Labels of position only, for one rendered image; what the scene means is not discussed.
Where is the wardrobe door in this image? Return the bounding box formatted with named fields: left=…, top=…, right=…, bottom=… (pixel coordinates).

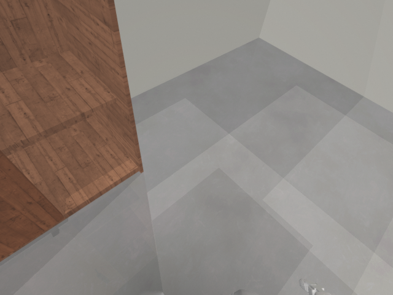
left=0, top=150, right=64, bottom=260

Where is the robot right hand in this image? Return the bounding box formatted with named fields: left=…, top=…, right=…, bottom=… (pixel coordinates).
left=299, top=278, right=331, bottom=295

